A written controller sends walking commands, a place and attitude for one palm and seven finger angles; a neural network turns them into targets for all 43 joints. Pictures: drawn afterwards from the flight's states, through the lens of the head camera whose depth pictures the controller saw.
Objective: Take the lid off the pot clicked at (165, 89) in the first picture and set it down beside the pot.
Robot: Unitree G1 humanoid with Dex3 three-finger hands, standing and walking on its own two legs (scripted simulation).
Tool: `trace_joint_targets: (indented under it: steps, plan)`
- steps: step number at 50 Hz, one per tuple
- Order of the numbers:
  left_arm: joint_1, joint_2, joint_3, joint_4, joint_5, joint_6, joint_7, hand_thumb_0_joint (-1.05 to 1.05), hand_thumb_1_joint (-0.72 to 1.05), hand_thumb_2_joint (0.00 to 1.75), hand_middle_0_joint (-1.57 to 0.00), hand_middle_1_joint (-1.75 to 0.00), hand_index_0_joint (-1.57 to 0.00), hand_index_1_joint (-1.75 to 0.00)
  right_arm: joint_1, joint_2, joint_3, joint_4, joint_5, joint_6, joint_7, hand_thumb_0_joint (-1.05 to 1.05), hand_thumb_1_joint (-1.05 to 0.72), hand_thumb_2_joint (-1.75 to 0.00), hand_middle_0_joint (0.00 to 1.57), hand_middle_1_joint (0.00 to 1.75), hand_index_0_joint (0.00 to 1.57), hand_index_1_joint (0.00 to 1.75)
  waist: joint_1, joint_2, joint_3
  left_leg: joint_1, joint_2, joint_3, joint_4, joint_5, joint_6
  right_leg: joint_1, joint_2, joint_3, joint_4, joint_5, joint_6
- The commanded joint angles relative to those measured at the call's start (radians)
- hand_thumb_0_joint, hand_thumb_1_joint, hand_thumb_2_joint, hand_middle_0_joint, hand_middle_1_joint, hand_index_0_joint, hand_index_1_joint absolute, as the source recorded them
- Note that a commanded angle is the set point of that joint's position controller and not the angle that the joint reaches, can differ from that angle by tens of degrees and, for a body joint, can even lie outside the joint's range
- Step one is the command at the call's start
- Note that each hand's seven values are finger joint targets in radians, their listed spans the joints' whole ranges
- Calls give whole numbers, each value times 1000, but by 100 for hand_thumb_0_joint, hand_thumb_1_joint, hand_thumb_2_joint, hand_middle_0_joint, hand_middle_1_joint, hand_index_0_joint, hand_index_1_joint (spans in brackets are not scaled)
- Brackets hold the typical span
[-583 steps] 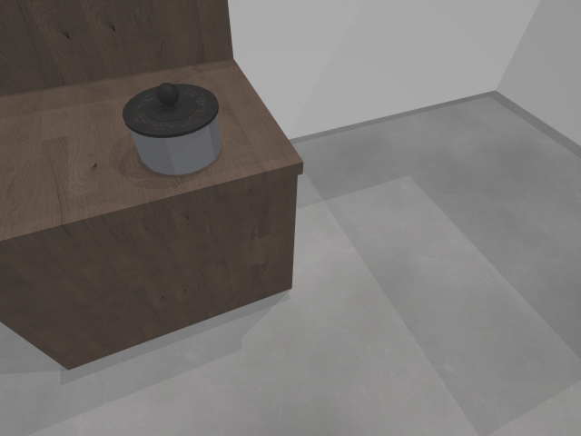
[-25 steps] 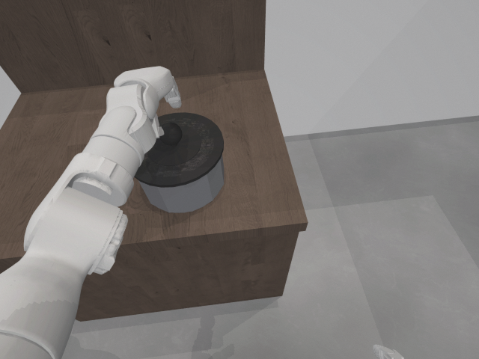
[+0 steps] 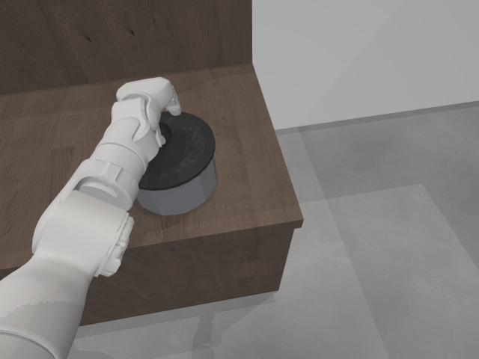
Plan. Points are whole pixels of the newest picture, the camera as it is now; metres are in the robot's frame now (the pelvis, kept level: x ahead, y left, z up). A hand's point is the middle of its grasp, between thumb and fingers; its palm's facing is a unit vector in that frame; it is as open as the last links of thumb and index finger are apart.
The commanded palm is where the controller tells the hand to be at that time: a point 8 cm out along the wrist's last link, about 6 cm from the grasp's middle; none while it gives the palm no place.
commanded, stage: lower the open fingers around the knob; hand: left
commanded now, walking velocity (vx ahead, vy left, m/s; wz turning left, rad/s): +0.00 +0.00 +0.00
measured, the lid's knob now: (159, 134) +0.53 +0.12 +0.06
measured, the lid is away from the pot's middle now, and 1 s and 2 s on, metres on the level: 0.00 0.00 0.01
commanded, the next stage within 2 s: close the fingers and squeeze the knob in 0.62 s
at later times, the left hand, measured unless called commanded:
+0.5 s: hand (159, 139) +0.49 +0.11 +0.09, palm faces -0.34 -0.06 -0.94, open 10.1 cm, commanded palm +0.49 +0.11 +0.14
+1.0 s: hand (157, 143) +0.49 +0.12 +0.08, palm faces -0.37 -0.08 -0.93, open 9.9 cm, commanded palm +0.50 +0.12 +0.14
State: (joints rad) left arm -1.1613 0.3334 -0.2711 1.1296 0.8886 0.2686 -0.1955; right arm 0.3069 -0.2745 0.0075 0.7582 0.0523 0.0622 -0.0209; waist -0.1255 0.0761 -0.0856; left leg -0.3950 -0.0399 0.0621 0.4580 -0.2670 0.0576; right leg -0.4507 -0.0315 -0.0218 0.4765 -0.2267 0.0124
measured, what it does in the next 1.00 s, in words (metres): stands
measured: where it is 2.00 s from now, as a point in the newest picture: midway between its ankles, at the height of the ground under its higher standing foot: outside the picture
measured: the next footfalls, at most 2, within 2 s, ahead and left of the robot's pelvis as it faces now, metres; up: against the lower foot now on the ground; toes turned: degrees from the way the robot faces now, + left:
none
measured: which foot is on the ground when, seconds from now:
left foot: down 0.00-1.00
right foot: down 0.00-1.00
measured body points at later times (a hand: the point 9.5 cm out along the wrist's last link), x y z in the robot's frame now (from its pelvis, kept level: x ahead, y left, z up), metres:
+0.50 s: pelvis +0.00 -0.01 +0.00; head +0.06 -0.03 +0.44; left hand +0.50 +0.11 +0.14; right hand +0.06 -0.28 -0.14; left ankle -0.03 +0.08 -0.74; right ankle -0.01 -0.13 -0.74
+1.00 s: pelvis +0.00 -0.01 +0.00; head +0.06 -0.03 +0.44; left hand +0.50 +0.12 +0.13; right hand +0.02 -0.27 -0.14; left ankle -0.03 +0.08 -0.74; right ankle -0.01 -0.13 -0.74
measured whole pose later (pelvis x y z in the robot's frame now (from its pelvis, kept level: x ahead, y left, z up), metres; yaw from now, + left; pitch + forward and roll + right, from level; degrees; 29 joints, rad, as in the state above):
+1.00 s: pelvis +0.00 -0.01 +0.00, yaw +0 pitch +12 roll +0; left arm -1.10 0.35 -0.26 1.16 0.89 0.24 -0.15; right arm 0.29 -0.27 0.00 0.76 0.06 0.07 -0.04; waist -0.14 0.07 -0.08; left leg -0.43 -0.02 0.06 0.49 -0.28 0.05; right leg -0.47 -0.01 -0.03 0.48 -0.22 0.00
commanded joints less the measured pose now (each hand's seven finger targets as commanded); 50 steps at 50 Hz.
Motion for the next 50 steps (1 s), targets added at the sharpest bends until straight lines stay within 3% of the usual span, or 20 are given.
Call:
trace_joint_targets:
  steps: [1, 2, 3, 7, 10, 12, 15, 17, 21, 23, 26, 29, 34, 36, 37, 40, 42, 45, 49, 50]
  plan:
    - [-528, 249, 82, -163, 44, -6, 53, 0, -33, 150, -84, -8, -84, -8, 33, -139, -43, -79, -1, -27, -8, 0, -90, -90, 20, 30, 20, 30, 1, -107, -445, 244, 27, -87, 9, 474, 2, 180, 37, -10, 0, 392, -35]
    - [-538, 277, 105, -197, 40, -11, 58, 0, -33, 150, -84, -8, -84, -8, 32, -144, -42, -82, 0, -23, -11, 0, -90, -90, 20, 30, 20, 30, 6, -107, -457, 230, 27, -83, 3, 484, 3, 206, 34, -8, 1, 414, -37]
    - [-526, 260, 92, -182, 39, -6, 63, 0, -33, 150, -84, -8, -84, -8, 22, -138, -39, -87, 1, -23, -11, 0, -90, -90, 20, 30, 20, 30, 6, -121, -446, 218, 23, -78, 0, 458, 4, 210, 36, -8, 2, 411, -35]
    - [-511, 103, -13, -190, 29, -9, 68, 0, -33, 150, -84, -8, -84, -8, 18, -127, -49, -83, 3, -29, 1, 0, -90, -90, 20, 30, 20, 30, -7, -82, -423, 268, 35, -90, 20, 538, -3, 128, 37, -20, 7, 395, -35]
    - [-454, 181, 56, -125, 17, 7, 71, 0, -33, 150, -84, -8, -84, -8, 6, -141, -42, -80, 1, -9, -1, 0, -90, -90, 20, 30, 20, 30, 1, -125, -393, 203, 25, -72, 13, 441, 1, 163, 36, -13, 8, 387, -34]
    - [-508, 182, 52, -188, 12, -3, 73, 0, -33, 150, -84, -8, -84, -8, -2, -135, -41, -89, 3, -11, -7, 0, -90, -90, 20, 30, 20, 30, -1, -120, -424, 191, 18, -66, 11, 416, 6, 196, 31, -7, 8, 406, -36]
    - [-523, 104, -25, -173, 35, 2, 79, 0, -33, 150, -84, -8, -84, -8, -4, -126, -42, -83, 7, -9, -8, 0, -90, -90, 20, 30, 20, 30, -21, -85, -411, 219, 22, -74, 19, 419, 2, 141, 36, -12, 11, 375, -37]
    - [-487, 112, -3, -152, 27, -3, 77, 0, -33, 150, -84, -8, -84, -8, 0, -129, -45, -82, 5, -8, -8, 0, -90, -90, 20, 30, 20, 30, -17, -94, -410, 219, 25, -77, 29, 440, 2, 135, 36, -13, 12, 376, -38]
    - [-462, 146, 24, -73, 5, 14, 79, 0, -33, 150, -84, -8, -84, -8, -7, -140, -37, -77, 9, 5, -20, 0, -90, -90, 20, 30, 20, 30, -32, -149, -367, 135, 14, -50, 21, 317, 8, 154, 33, -4, 13, 354, -30]
    - [-520, 104, -12, -160, 0, -7, 73, 0, -33, 150, -84, -8, -84, -8, -10, -132, -41, -84, 7, -3, -18, 0, -90, -90, 20, 30, 20, 30, -32, -97, -428, 190, 16, -59, 28, 358, 7, 154, 31, -2, 18, 373, -32]
    - [-520, 120, -13, -146, 26, -16, 72, 0, -33, 150, -84, -8, -84, -8, -2, -132, -40, -77, 7, -1, -21, 0, -90, -90, 20, 30, 20, 30, -39, -68, -428, 207, 20, -65, 37, 383, 6, 133, 34, -1, 19, 372, -35]
    - [-483, 192, 52, -119, 12, -20, 78, 0, -33, 150, -84, -8, -84, -8, 7, -136, -40, -80, 6, -2, -26, 0, -90, -90, 20, 30, 20, 30, -29, -122, -425, 156, 14, -55, 32, 352, 12, 189, 34, 5, 14, 395, -31]
    - [-480, 163, 15, -115, 24, -23, 74, 0, -33, 150, -84, -8, -84, -8, 19, -138, -41, -73, 12, -4, -25, 0, -90, -90, 20, 30, 20, 30, -36, -123, -390, 142, 17, -53, 25, 345, 13, 169, 36, 0, 6, 387, -32]
    - [-499, 240, 71, -138, 32, -29, 82, 0, -33, 150, -84, -8, -84, -8, 31, -143, -42, -69, 9, -6, -27, 0, -90, -90, 20, 30, 20, 30, -29, -114, -420, 144, 16, -54, 25, 345, 15, 195, 35, 8, 8, 397, -33]
    - [-519, 245, 75, -181, 26, -40, 82, 0, -15, 108, -58, -55, -58, -55, 25, -141, -42, -77, 8, -8, -28, 0, -90, -90, 20, 30, 20, 30, -21, -75, -455, 161, 15, -55, 24, 369, 13, 210, 32, 10, 10, 413, -36]
    - [-470, 223, 64, -182, 34, -46, 85, 0, -12, 108, -57, -63, -57, -63, 29, -129, -44, -82, 6, -13, -21, 0, -90, -90, 20, 30, 20, 30, -10, -43, -474, 200, 19, -60, 28, 424, 8, 207, 34, 2, 13, 430, -37]
    - [-409, 234, 81, -133, 42, -37, 86, 0, -10, 108, -57, -67, -57, -67, 34, -135, -47, -77, 5, -7, -17, 0, -90, -90, 20, 30, 20, 30, -4, -89, -434, 172, 23, -60, 31, 446, 10, 205, 38, -2, 7, 440, -38]
    - [-445, 201, 43, -109, 27, -18, 90, 0, -7, 108, -56, -73, -56, -73, 28, -144, -43, -75, 14, -3, -19, 0, -90, -90, 20, 30, 20, 30, -29, -143, -352, 112, 20, -51, 8, 319, 11, 171, 41, -7, -6, 362, -32]
    - [-574, 212, 41, -228, 17, -54, 95, 0, -3, 107, -57, -79, -57, -79, 39, -136, -50, -73, 10, -27, -26, 0, -90, -90, 20, 30, 20, 30, -39, -51, -461, 215, 21, -65, 18, 352, 11, 162, 38, 3, 0, 361, -33]
    - [-537, 234, 65, -185, 24, -54, 97, 0, -2, 107, -57, -81, -57, -81, 50, -136, -50, -66, 8, -30, -27, 0, -90, -90, 20, 30, 20, 30, -33, -61, -456, 216, 23, -69, 23, 367, 12, 160, 40, 0, 1, 362, -35]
